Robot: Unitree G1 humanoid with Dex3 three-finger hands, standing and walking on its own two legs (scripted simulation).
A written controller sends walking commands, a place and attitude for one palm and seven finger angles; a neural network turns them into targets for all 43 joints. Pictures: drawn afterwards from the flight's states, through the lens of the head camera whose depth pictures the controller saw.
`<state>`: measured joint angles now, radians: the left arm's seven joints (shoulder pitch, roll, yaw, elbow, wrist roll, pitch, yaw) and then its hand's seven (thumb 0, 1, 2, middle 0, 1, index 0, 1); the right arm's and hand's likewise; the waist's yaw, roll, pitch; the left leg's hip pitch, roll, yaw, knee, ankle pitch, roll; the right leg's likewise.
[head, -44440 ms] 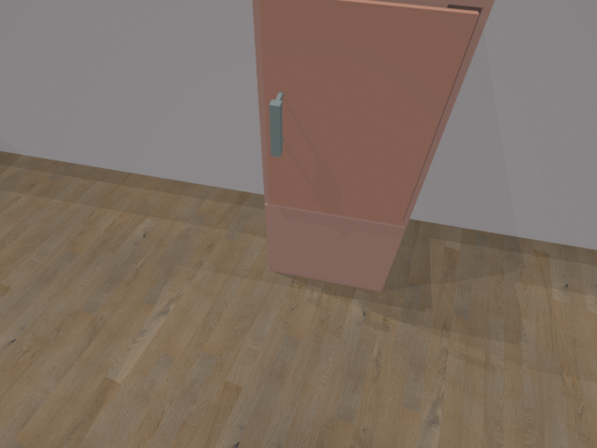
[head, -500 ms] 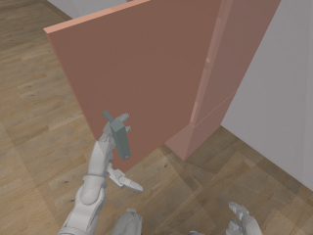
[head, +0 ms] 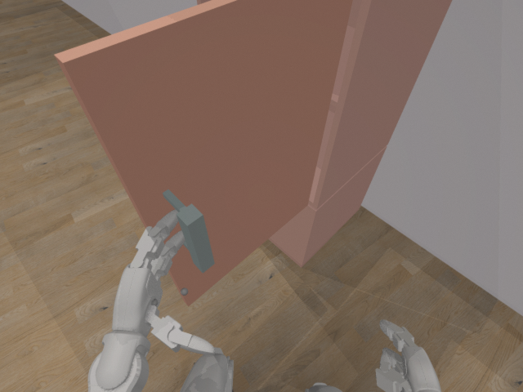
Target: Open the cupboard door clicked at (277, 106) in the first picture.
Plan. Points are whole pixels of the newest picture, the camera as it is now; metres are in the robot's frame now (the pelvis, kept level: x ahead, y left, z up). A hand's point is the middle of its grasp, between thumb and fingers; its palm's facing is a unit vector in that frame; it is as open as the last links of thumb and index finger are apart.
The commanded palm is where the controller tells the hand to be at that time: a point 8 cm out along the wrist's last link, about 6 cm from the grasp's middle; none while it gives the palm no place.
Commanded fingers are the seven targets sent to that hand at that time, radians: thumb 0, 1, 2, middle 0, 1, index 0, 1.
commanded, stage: slide the hand sideways off the handle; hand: left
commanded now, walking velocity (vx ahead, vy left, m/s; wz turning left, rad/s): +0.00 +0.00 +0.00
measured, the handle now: (188, 232) +0.34 +0.13 +0.06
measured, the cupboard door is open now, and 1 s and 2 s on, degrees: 89 88 88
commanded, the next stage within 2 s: draw the hand back to the body in 0.50 s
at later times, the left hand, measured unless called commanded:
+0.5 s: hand (141, 313) +0.22 +0.18 +0.05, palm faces +0.06 -1.00 -0.06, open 16.1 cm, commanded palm +0.19 +0.23 +0.05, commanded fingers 0.00 -0.50 0.30 -0.15 -0.30 -0.15 -0.30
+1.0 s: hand (90, 315) +0.20 +0.21 +0.10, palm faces +0.05 -1.00 -0.05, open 16.4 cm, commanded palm +0.17 +0.26 +0.12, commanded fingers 0.00 -0.47 0.31 -0.15 -0.30 -0.15 -0.30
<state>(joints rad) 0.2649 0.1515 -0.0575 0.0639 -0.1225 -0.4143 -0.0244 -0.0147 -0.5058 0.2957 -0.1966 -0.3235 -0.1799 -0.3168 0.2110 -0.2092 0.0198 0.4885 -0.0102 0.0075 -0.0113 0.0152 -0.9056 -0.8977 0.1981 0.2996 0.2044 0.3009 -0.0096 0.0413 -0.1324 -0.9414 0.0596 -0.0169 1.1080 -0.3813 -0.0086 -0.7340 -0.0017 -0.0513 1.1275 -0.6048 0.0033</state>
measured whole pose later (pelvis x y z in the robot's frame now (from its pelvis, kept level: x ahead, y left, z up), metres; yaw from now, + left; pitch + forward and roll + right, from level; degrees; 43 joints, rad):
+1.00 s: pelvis +0.01 +0.00 +0.02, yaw +1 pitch +9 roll -3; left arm 0.51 0.27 0.21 -0.18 -0.34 -0.24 -0.26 -0.01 -0.50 0.30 -0.15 -0.30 -0.15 -0.30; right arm 0.27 -0.21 0.03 0.48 0.04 -0.10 -0.09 0.02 -0.90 -0.90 0.20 0.30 0.21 0.30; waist 0.01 0.07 -0.17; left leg -0.83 0.06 -0.04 1.03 -0.36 -0.01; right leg -0.60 0.01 -0.07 1.00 -0.56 0.01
